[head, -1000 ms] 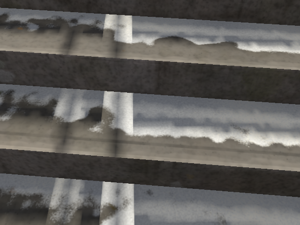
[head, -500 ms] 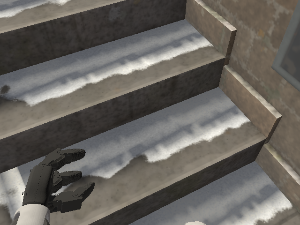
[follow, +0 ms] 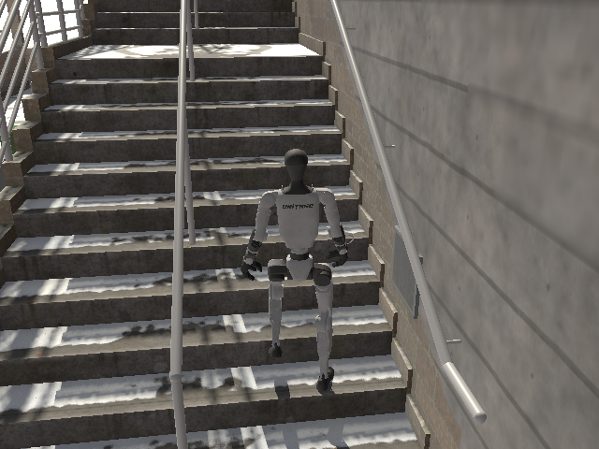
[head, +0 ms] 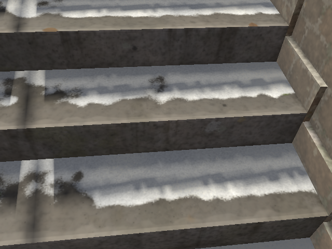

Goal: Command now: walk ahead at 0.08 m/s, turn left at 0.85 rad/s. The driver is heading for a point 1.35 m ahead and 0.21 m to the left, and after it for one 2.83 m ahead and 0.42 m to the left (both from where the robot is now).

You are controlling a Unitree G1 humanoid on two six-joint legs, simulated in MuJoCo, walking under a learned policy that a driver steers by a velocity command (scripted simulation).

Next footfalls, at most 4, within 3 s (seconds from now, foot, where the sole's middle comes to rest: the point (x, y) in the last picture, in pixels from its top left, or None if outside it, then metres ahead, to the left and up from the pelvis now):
0.08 left None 0.04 0.14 -0.78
0.42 right None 0.27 -0.09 -0.62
0.76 left None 0.06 0.13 -0.59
0.92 left None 0.03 0.16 -0.78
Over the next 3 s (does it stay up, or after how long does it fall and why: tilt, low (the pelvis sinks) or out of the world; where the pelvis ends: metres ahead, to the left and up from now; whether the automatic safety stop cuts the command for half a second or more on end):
stays up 0.63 0.19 0.32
